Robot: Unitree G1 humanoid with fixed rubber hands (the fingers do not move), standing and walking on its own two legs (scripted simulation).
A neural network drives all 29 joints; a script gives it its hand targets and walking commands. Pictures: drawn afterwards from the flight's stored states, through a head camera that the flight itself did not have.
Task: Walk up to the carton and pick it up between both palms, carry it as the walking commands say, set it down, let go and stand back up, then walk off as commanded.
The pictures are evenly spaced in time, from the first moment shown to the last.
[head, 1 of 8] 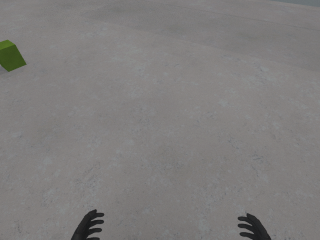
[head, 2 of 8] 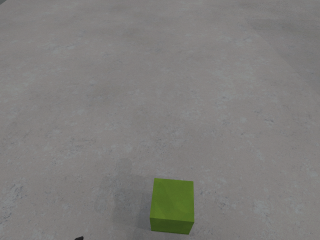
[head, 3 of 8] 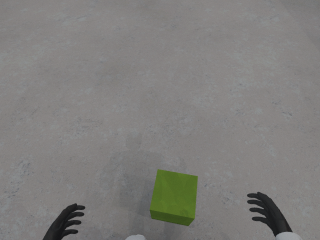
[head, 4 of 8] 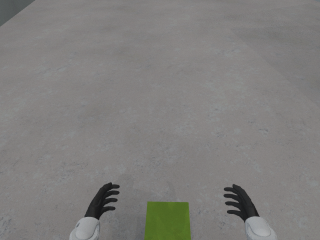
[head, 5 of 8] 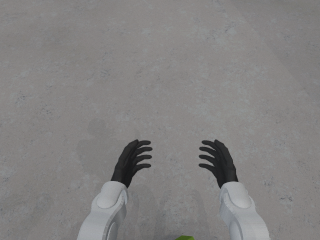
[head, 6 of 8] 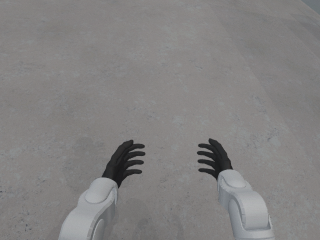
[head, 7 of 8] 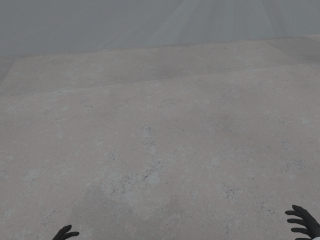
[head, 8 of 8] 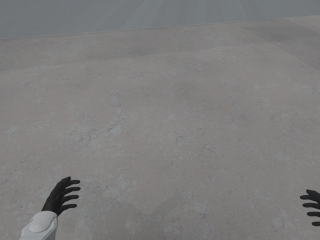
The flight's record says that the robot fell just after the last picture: no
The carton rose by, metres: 0.04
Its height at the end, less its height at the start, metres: +0.00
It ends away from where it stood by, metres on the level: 0.98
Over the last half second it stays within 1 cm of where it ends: yes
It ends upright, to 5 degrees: yes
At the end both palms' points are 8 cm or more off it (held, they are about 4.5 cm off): yes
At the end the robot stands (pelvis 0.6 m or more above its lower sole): yes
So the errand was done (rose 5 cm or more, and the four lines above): no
